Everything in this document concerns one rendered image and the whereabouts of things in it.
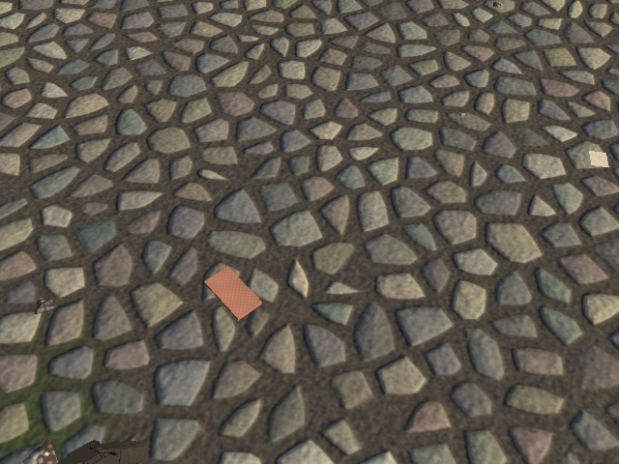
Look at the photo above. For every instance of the robot left hand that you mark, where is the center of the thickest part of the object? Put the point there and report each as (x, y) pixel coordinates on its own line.
(126, 452)

